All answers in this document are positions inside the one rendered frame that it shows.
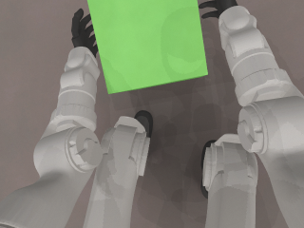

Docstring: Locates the left robot upper arm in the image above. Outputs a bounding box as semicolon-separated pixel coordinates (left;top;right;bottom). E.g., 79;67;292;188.
0;125;104;228

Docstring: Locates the robot right forearm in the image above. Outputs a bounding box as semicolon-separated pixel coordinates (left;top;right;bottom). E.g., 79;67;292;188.
218;6;304;106

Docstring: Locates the left robot hand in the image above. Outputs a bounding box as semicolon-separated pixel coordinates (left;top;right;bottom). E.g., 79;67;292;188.
71;9;98;58

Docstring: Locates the robot right foot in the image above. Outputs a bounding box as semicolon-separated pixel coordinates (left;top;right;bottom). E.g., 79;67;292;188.
200;140;217;199

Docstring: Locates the right robot upper arm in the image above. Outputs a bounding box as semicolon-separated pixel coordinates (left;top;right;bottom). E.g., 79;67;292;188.
237;96;304;228

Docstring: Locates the robot left forearm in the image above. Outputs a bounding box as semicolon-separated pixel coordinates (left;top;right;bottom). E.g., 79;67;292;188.
40;47;101;140

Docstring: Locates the robot left thigh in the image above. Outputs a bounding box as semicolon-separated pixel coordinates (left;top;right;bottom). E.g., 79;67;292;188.
83;124;150;228

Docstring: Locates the carton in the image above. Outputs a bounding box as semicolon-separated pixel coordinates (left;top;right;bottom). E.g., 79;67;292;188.
87;0;208;94

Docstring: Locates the right robot hand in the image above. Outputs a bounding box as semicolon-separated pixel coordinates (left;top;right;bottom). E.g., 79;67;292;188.
199;0;238;19

